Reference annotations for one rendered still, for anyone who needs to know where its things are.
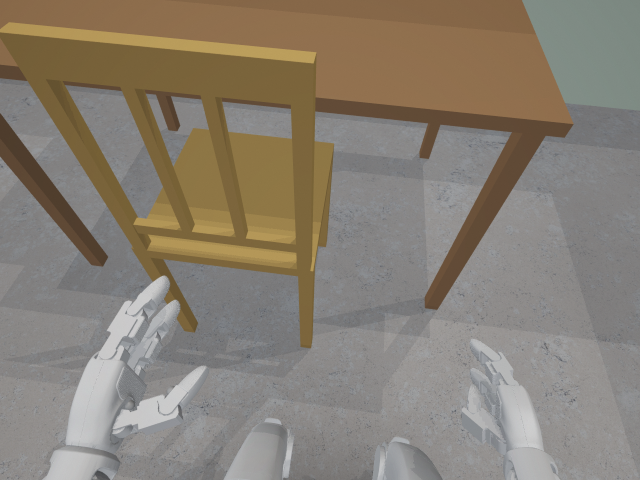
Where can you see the robot left thigh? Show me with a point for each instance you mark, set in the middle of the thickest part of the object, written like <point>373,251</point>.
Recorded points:
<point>265,454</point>

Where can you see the left robot shin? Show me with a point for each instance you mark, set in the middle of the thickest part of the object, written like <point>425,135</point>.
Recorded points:
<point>272,420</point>

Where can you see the robot right hand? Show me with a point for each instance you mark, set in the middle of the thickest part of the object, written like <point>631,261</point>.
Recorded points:
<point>504,398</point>

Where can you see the robot left forearm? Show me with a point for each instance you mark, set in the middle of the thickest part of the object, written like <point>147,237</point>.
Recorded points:
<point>81,463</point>

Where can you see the table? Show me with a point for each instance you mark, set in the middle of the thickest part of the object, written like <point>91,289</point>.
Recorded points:
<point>466,63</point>

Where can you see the robot right forearm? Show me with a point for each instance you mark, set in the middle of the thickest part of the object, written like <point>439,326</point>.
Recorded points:
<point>529,464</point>

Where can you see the chair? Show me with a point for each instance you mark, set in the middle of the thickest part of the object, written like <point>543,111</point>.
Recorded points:
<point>233,200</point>

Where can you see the robot left hand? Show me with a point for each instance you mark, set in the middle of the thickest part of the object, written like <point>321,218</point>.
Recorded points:
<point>115,374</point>

